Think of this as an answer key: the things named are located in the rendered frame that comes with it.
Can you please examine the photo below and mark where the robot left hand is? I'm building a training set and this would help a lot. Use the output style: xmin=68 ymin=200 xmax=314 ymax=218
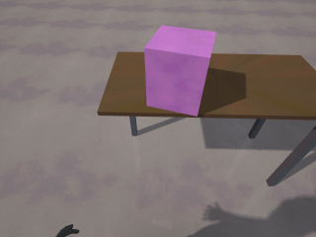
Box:
xmin=55 ymin=224 xmax=80 ymax=237

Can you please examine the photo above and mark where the carton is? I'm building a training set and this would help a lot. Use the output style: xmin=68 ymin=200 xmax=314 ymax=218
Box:
xmin=144 ymin=25 xmax=216 ymax=117

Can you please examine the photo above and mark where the table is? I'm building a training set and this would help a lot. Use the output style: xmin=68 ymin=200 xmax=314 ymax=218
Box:
xmin=97 ymin=51 xmax=316 ymax=187

